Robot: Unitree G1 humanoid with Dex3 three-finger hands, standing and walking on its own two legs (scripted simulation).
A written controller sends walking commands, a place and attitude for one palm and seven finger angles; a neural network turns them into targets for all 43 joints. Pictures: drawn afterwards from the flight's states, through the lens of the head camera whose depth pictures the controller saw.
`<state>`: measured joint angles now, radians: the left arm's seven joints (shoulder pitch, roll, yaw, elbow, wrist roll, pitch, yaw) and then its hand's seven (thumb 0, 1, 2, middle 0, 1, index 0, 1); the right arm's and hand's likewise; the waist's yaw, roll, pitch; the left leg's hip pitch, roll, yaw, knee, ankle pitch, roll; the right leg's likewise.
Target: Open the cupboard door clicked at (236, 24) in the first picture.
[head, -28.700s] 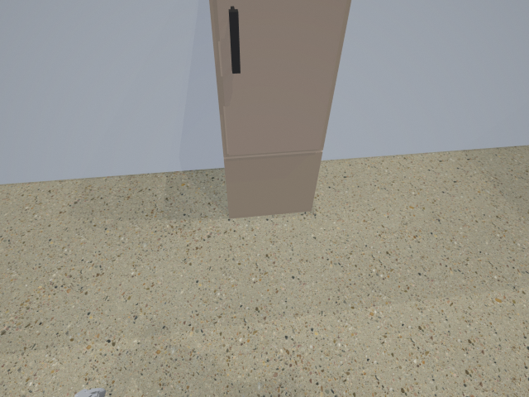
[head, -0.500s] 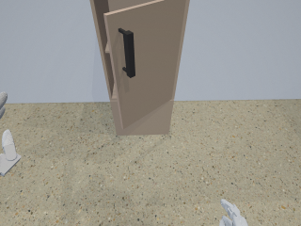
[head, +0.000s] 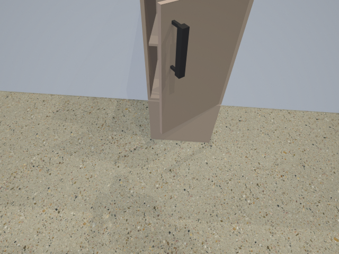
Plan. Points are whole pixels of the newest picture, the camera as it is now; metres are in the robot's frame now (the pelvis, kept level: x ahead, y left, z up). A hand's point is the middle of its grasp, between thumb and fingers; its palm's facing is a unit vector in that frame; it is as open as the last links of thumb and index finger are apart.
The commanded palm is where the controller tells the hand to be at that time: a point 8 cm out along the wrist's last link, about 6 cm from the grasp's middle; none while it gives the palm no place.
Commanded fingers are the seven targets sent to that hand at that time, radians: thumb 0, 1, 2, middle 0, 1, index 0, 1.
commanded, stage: let the arm hang, fingers relaxed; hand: left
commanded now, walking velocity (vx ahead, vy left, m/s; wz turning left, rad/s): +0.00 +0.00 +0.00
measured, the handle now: (177, 50) +0.68 +0.03 +0.11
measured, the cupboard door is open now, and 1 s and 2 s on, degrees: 39 39 39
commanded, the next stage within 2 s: look to check the result in 0.60 s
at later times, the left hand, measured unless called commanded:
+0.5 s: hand out of the picture +0.03 +0.23 -0.15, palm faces -0.03 -0.96 -0.29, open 7.4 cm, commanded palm none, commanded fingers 0.00 0.90 0.90 -0.20 -0.30 -0.20 -0.30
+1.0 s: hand out of the picture +0.04 +0.24 -0.15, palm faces -0.04 -0.94 -0.34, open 7.4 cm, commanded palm none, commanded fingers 0.00 0.90 0.90 -0.20 -0.30 -0.20 -0.30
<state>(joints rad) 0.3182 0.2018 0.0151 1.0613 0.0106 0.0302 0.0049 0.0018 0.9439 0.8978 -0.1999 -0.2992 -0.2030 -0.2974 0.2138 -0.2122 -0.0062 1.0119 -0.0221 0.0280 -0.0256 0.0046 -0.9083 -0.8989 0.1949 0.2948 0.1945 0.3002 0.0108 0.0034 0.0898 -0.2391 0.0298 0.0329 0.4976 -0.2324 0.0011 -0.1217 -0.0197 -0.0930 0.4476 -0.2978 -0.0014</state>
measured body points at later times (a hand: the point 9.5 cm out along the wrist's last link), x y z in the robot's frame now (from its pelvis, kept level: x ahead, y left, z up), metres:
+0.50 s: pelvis -0.03 +0.01 +0.01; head -0.02 +0.00 +0.46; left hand +0.03 +0.28 -0.13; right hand -0.01 -0.24 -0.16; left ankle +0.02 +0.12 -0.74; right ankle -0.03 -0.11 -0.74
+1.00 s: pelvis -0.02 +0.00 +0.01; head -0.01 -0.02 +0.46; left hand +0.04 +0.28 -0.12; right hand +0.03 -0.29 -0.14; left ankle +0.02 +0.12 -0.74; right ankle -0.04 -0.11 -0.74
